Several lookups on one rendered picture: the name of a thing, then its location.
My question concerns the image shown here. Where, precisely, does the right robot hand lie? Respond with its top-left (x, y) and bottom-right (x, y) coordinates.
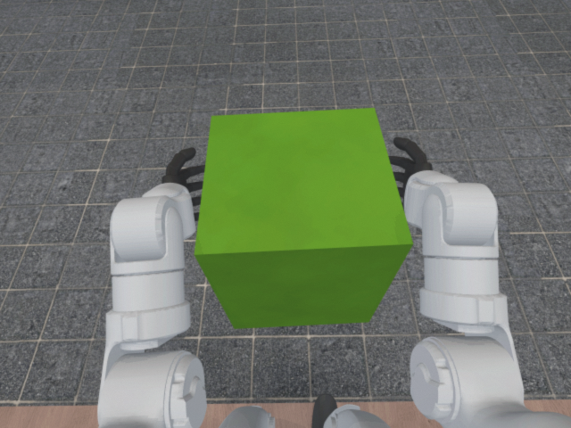
top-left (388, 137), bottom-right (433, 213)

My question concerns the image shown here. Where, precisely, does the left robot hand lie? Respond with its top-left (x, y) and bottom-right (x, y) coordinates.
top-left (161, 148), bottom-right (205, 221)

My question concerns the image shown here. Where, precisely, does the left robot thigh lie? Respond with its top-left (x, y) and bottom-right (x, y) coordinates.
top-left (219, 406), bottom-right (275, 428)

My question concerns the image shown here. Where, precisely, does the carton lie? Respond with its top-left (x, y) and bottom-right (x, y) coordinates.
top-left (194, 108), bottom-right (413, 329)

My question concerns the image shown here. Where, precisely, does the robot right forearm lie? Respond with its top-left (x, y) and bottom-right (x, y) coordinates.
top-left (404, 170), bottom-right (524, 397)

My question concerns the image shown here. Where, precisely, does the robot left forearm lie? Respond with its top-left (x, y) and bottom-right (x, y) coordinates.
top-left (97, 183), bottom-right (196, 423)

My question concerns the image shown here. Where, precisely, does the right robot thigh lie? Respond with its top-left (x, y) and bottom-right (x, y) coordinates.
top-left (327, 409), bottom-right (391, 428)

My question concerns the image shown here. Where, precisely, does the robot thigh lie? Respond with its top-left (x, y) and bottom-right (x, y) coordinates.
top-left (327, 409), bottom-right (391, 428)
top-left (219, 406), bottom-right (275, 428)

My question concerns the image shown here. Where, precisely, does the right robot upper arm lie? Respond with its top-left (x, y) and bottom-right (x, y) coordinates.
top-left (410, 336), bottom-right (571, 428)

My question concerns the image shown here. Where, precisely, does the left robot upper arm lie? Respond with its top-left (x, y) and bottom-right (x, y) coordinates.
top-left (98, 350), bottom-right (207, 428)

